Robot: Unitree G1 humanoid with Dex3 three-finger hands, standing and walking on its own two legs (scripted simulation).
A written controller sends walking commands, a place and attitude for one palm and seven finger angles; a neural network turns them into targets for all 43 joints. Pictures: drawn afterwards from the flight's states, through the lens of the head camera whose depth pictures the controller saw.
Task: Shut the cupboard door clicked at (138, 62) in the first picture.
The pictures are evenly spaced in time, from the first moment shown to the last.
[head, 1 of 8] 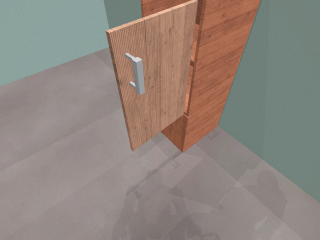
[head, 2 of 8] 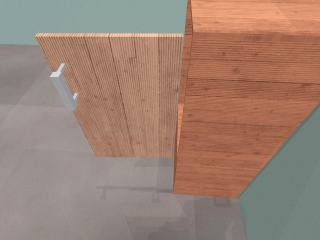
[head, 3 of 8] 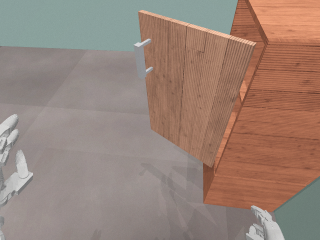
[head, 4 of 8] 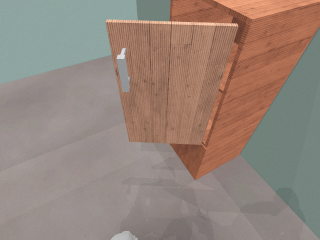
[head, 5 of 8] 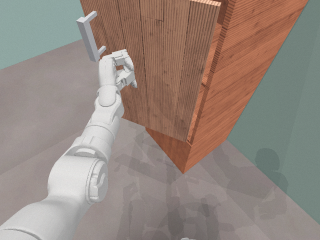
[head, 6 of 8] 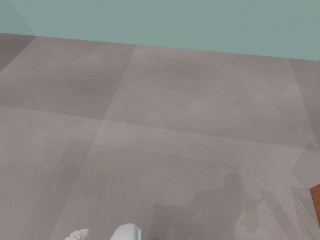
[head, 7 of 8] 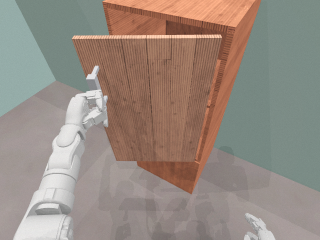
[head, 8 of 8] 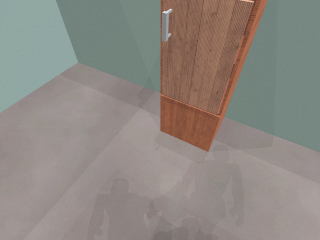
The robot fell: no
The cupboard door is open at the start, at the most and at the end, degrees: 94 94 0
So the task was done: yes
